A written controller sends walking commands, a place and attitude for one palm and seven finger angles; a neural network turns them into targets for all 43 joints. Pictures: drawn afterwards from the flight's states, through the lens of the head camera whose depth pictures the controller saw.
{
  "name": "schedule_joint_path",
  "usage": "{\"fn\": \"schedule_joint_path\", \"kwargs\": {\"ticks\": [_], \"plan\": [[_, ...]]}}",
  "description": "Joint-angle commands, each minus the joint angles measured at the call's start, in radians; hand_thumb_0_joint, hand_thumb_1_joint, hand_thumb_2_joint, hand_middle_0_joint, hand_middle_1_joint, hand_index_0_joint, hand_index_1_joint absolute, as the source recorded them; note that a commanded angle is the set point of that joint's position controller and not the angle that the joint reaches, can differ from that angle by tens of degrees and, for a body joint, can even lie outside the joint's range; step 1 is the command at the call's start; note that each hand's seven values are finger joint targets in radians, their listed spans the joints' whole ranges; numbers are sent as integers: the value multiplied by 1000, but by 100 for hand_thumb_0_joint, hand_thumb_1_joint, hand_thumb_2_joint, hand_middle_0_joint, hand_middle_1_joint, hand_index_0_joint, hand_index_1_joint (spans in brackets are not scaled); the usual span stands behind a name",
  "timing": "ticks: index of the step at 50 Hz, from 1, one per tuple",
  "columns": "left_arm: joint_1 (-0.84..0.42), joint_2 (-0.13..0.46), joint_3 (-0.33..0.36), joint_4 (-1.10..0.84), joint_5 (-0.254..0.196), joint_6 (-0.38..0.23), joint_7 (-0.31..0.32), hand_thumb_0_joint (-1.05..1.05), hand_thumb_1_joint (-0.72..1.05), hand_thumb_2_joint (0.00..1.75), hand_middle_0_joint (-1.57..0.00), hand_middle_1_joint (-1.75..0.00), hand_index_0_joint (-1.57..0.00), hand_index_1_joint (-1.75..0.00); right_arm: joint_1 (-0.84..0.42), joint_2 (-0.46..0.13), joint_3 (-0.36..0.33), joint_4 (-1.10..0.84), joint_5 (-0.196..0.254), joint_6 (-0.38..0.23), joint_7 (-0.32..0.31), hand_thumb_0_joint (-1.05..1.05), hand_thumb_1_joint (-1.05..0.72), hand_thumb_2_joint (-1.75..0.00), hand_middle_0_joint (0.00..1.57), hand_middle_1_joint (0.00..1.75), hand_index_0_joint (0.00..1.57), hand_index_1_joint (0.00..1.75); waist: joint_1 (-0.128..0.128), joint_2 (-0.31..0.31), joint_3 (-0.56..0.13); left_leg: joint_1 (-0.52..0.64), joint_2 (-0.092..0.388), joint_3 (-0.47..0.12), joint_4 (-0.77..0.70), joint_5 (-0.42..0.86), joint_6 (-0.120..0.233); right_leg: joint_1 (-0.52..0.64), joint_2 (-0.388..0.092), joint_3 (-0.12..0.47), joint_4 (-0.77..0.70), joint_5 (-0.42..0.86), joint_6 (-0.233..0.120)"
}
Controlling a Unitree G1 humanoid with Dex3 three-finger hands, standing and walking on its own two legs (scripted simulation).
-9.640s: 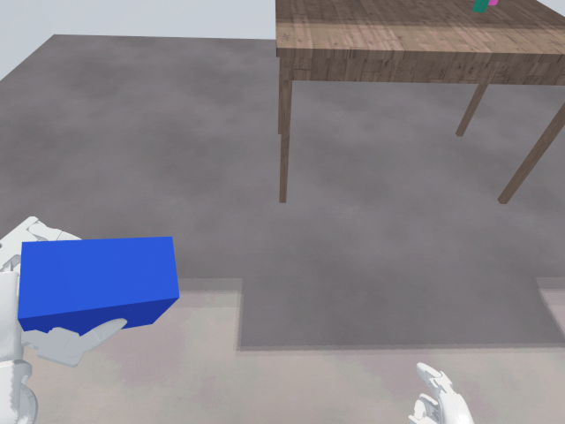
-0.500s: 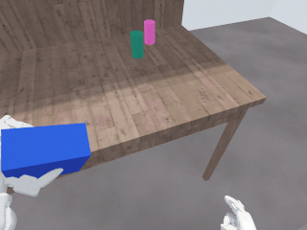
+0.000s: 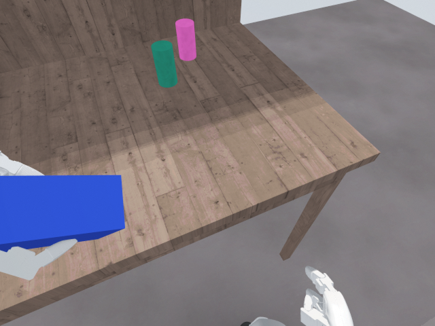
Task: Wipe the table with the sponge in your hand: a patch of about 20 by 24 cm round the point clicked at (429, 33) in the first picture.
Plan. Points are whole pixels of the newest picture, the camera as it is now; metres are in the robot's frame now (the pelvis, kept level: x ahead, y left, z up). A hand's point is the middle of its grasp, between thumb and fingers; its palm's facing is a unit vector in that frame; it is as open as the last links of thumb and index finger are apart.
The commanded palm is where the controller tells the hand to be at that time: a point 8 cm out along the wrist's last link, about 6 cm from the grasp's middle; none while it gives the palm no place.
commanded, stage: come to a stop and stand still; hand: left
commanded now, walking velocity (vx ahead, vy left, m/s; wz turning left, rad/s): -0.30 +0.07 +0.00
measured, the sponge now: (74, 213) +0.24 +0.20 +0.16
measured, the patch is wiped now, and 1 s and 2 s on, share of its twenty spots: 0.00 0.00 0.00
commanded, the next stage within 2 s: look again from close up in 1.02 s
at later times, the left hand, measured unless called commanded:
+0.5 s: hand out of the picture +0.23 +0.32 +0.24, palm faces +0.57 -0.73 -0.36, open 10.3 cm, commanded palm +0.16 +0.30 +0.19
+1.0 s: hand out of the picture +0.24 +0.33 +0.19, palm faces +0.39 -0.81 -0.44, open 10.3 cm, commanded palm +0.18 +0.36 +0.19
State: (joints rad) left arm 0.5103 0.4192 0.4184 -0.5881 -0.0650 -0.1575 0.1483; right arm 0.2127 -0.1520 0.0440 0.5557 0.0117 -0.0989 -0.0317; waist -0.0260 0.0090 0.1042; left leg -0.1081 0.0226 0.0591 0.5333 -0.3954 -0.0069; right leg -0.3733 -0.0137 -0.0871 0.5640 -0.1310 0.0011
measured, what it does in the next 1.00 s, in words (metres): steps on the spot: left foot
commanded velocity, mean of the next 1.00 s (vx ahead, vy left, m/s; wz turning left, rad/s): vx -0.04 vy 0.03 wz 0.00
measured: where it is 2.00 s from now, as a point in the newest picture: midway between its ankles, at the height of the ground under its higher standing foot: outside the picture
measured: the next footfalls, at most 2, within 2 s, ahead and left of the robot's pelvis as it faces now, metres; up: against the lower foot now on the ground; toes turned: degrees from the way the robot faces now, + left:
left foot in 0.34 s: +0.07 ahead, +0.14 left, +0.00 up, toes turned +1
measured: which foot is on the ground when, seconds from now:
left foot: down 0.00-0.02, up 0.04-0.32, down 0.34-1.00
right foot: down 0.00-1.00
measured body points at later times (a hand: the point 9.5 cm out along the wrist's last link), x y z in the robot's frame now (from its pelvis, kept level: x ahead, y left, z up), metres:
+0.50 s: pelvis +0.00 +0.02 +0.00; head +0.01 +0.05 +0.44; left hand +0.20 +0.36 +0.26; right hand +0.19 -0.20 -0.06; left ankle +0.03 +0.14 -0.73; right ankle +0.09 -0.09 -0.73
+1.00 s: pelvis +0.01 +0.08 +0.00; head +0.05 +0.10 +0.45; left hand +0.21 +0.37 +0.21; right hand +0.18 -0.14 -0.08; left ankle +0.03 +0.14 -0.73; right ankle +0.04 -0.07 -0.73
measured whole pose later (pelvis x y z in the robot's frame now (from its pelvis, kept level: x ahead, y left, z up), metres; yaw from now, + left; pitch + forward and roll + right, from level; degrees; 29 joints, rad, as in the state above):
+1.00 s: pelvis +0.01 +0.08 +0.00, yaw -2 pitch +0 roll -1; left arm 0.46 0.42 0.43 -0.56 -0.04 -0.25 0.14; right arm 0.19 -0.19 0.02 0.60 0.00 -0.14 0.04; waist 0.02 -0.03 0.09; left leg -0.27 -0.08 0.05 0.53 -0.26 0.09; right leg -0.29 -0.05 -0.01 0.54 -0.24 0.00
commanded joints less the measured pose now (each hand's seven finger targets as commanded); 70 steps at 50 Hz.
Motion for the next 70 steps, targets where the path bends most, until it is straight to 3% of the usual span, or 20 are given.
{"fn": "schedule_joint_path", "kwargs": {"ticks": [1, 3, 5, 8, 14, 17, 18, 19, 20, 22, 27, 28, 31, 33, 35, 39, 45, 52, 58, 70], "plan": [[2, 161, 143, -161, -4, -48, 22, 0, 10, 130, -120, -160, -120, -160, -121, -144, -70, -156, -2, -54, -23, 0, -90, -90, 20, 30, 20, 30, 29, -36, -331, -249, -5, 12, 294, 390, -14, 559, -145, 185, -82, 790, -89], [8, 118, 112, -110, -15, -52, 19, 0, 10, 130, -120, -160, -120, -160, -106, -135, -78, -138, 9, -52, -18, 0, -90, -90, 20, 30, 20, 30, 28, -225, -321, -299, -30, -82, 513, -117, -21, 483, -318, 355, -134, 910, -171], [-15, 143, 131, -156, -11, -52, 27, 0, 10, 130, -120, -160, -120, -160, -137, -136, -78, -133, 8, -42, -25, 0, -90, -90, 20, 30, 20, 30, 37, -174, -265, -282, 22, -143, 508, -133, -25, 351, -338, 328, -167, 696, -165], [-2, 152, 144, -158, 5, -55, 48, 0, 10, 130, -120, -160, -120, -160, -192, -128, -58, -122, 1, -8, -39, 0, -90, -90, 20, 30, 20, 30, 43, -77, -277, -227, 27, -105, 295, -89, -20, 315, -294, 270, -166, 570, -141], [-4, 104, 81, -234, 1, -27, 63, 0, 10, 130, -120, -160, -120, -160, -147, -141, -77, -115, -5, 4, -49, 0, -90, -90, 20, 30, 20, 30, 30, -105, -265, -82, -7, -45, 60, 146, 0, 205, -242, 202, -223, 119, -86], [-16, 112, 81, -254, -1, -16, 60, 0, 10, 130, -120, -160, -120, -160, -158, -167, -91, -136, -3, 1, -60, 0, -90, -90, 20, 30, 20, 30, 40, 11, -219, -94, 66, -134, -114, 238, 25, 160, -111, 139, -168, -92, -22], [-976, 962, 364, -463, 14, -235, 27, 0, 10, 130, -120, -160, -120, -160, 65, -221, 69, -210, 87, -13, -142, 0, -90, -90, 20, 30, 20, 30, 0, 192, -251, -191, 86, -107, -150, 53, 55, 272, -22, 103, -112, -229, 94], [-546, 415, 332, 5, 34, -164, 26, 0, 10, 130, -120, -160, -120, -160, 18, -133, -72, -144, 54, -74, -121, 0, -90, -90, 20, 30, 20, 30, 52, -21, -270, -255, 108, -102, -23, 49, 38, 128, -86, 99, -108, -345, 34], [-427, 316, 234, 48, 20, -121, 28, 0, 10, 130, -120, -160, -120, -160, -35, -160, -47, -128, 18, -76, -64, 0, -90, -90, 20, 30, 20, 30, 53, -68, -197, -235, 31, -62, 7, -9, 24, 98, -86, 155, -188, -320, -8], [-476, 322, 147, 162, 6, -139, 13, 0, 10, 130, -120, -160, -120, -160, -40, -239, -63, -122, -12, -88, -30, 0, -90, -90, 20, 30, 20, 30, 66, -93, -151, -166, -42, -45, 165, -48, 13, -77, -180, 299, -304, -375, -84], [-286, 21, -114, 64, 11, -137, -19, 0, 10, 130, -120, -160, -120, -160, -36, -230, -50, -140, 19, -133, 43, 0, -90, -90, 20, 30, 20, 30, 55, 168, -64, -294, 81, -220, -258, -249, 56, 38, -9, 93, -63, -274, -19], [-293, 29, -100, 36, 19, -131, -11, 0, 10, 130, -120, -160, -120, -160, -86, -236, -49, -148, 29, -136, 48, 0, -90, -90, 20, 30, 20, 30, 60, 272, -96, -376, 144, -291, -368, -399, 87, 134, 34, 63, 107, -201, 8], [-324, 124, 17, -72, 53, -132, 5, 0, 10, 130, -120, -160, -120, -160, -87, -212, -68, -154, 12, -121, 41, 0, -90, -90, 20, 30, 20, 30, 61, 9, -91, -378, 127, -227, -294, -196, 56, 222, 3, 72, 13, -83, 15], [-355, 274, 149, -120, 62, -131, 20, 0, 10, 130, -120, -160, -120, -160, -111, -223, -62, -146, -1, -107, 38, 0, -90, -90, 20, 30, 20, 30, 59, -3, -131, -349, 112, -202, -280, -155, 52, 252, 0, 83, -32, -122, 6], [-342, 244, 138, -153, 57, -150, 21, 0, 10, 130, -120, -160, -120, -160, -113, -202, -56, -149, -22, -105, 32, 0, -90, -90, 20, 30, 20, 30, 51, 152, -123, -340, 98, -233, -259, -12, 36, 268, -32, 88, -67, -37, -21], [-220, 220, 138, -198, 36, -158, 16, 0, 10, 130, -120, -160, -120, -160, -92, -176, -67, -127, -24, -118, 41, 0, -90, -90, 20, 30, 20, 30, 53, 220, -265, -151, 79, -199, -156, 372, -14, 238, -37, 57, -32, 8, -33], [-49, 122, 81, -179, 21, -143, -1, 0, 10, 130, -120, -160, -120, -160, -41, -192, -92, -99, -16, -110, 65, 0, -90, -90, 20, 30, 20, 30, 34, 130, -283, 56, 132, -204, -102, 792, -43, 67, -20, 34, 10, -151, -17], [-180, 86, 52, -39, 23, -89, -10, 0, 10, 130, -120, -160, -120, -160, -77, -187, -85, -116, 3, -58, 33, 0, -90, -90, 20, 30, 20, 30, 24, 13, -174, -103, 117, -176, -145, 421, -50, 157, -30, 60, -93, -27, -13], [-282, 117, 45, -129, 36, -73, 0, 0, 10, 130, -120, -160, -120, -160, -136, -179, -69, -145, 3, -63, 11, 0, -90, -90, 20, 30, 20, 30, 30, 131, -201, -143, 82, -153, -204, 99, 4, 230, -44, 124, -124, -10, -25], [-88, 76, 51, -30, -3, -50, -6, 0, 10, 130, -120, -160, -120, -160, -105, -172, -67, -154, 9, -49, -9, 0, -90, -90, 20, 30, 20, 30, 20, 5, -180, -142, 63, -138, -150, 228, 19, 243, -79, 152, -212, 64, -32]]}}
